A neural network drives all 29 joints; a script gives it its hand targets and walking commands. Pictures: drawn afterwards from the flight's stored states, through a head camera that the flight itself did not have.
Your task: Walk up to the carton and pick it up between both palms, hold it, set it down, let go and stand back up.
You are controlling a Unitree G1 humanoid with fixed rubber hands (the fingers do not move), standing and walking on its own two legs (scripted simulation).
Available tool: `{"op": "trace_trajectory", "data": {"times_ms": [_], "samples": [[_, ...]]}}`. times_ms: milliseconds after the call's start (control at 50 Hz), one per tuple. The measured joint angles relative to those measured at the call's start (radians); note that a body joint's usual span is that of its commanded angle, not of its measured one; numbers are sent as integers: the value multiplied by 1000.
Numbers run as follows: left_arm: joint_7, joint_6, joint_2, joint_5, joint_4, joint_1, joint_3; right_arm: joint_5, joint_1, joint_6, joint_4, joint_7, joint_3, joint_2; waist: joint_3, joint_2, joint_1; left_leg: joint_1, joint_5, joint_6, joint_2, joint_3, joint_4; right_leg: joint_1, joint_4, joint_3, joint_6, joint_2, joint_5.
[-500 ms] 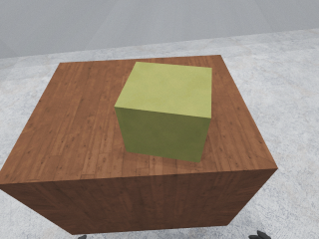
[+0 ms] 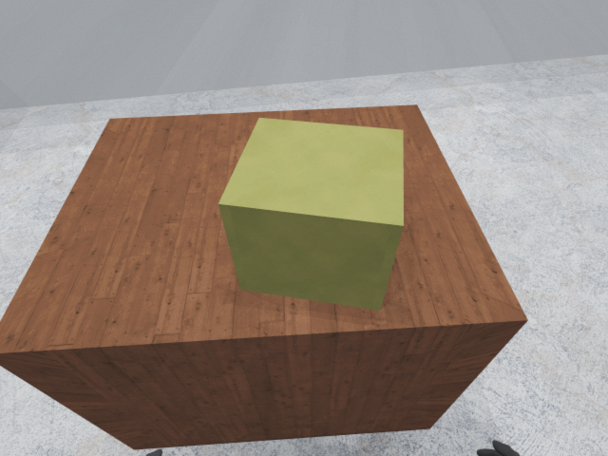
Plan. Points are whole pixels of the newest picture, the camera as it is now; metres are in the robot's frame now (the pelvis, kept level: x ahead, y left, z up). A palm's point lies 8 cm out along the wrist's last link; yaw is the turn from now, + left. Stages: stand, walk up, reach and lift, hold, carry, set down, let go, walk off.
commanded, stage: stand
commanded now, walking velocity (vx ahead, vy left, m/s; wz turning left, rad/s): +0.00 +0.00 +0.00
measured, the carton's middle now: (318, 212) +0.50 +0.01 +0.02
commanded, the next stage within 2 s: walk up in 0.32 s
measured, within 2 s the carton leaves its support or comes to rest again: neither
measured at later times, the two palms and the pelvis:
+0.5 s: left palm out of the picture +0.10 +0.26 -0.10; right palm out of the picture +0.10 -0.25 -0.09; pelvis +0.00 +0.01 +0.00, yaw +0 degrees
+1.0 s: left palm out of the picture +0.09 +0.43 -0.12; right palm out of the picture +0.05 -0.12 -0.12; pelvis -0.04 +0.15 -0.03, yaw -9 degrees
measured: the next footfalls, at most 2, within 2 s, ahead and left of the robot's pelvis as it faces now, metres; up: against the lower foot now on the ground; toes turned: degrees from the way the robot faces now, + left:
left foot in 0.82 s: +0.07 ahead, +0.24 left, +0.00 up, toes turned -14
right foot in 1.26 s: -0.02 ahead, -0.01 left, +0.00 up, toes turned -12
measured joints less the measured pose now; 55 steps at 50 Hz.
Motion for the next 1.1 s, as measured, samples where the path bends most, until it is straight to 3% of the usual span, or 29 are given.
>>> {"op": "trace_trajectory", "data": {"times_ms": [540,580,640,720,780,820,860,880,920,1000,1100], "samples": [[3,-3,12,-2,-1,-4,-3,-6,14,2,3,4,7,-12,-1,4,-9,14,-3,11,-3,10,-4,17,-17,10,11,-4,6],[30,-16,3,23,-18,14,4,-42,-6,32,-17,22,1,-35,9,22,-14,-32,-39,8,4,9,75,-6,5,13,11,4,1],[71,-26,-1,53,-27,41,18,-78,-57,77,-36,33,-24,-70,53,44,-15,-144,-170,-9,4,-8,347,-38,46,31,15,-2,-8],[96,-19,6,69,-15,69,40,-82,-107,107,-52,39,-51,-104,104,78,-5,-236,-171,-37,49,-52,512,-60,65,56,37,-21,-2],[95,-12,31,73,-12,77,57,-65,-130,112,-63,51,-57,-102,121,77,7,-236,-179,-40,91,-84,426,-100,107,84,67,-47,-12],[85,0,54,69,-16,75,65,-43,-128,97,-66,58,-57,-91,112,62,19,-186,-134,-27,104,-95,281,-145,165,113,81,-68,-37],[75,17,82,57,-17,49,77,-27,-124,70,-47,58,-50,-62,127,3,39,-179,-94,-55,61,-44,290,-191,273,188,30,-92,-122],[74,24,83,48,-22,42,82,-24,-115,62,-40,55,-39,-54,123,-1,49,-186,-107,-56,61,-26,322,-218,347,211,12,-62,-219],[76,35,80,38,-33,38,84,-18,-99,59,-19,45,-19,-37,101,9,42,-187,-131,-42,79,-9,347,-265,519,186,-9,9,-319],[59,33,86,28,-44,23,84,-29,-72,47,10,18,-1,1,71,-10,12,-139,-94,-22,87,36,270,-298,683,91,-18,73,-258],[20,51,78,34,-53,25,82,-43,-37,9,28,-12,-2,1,35,-28,-12,-102,-58,-6,106,106,190,-248,623,37,-12,84,-209]]}}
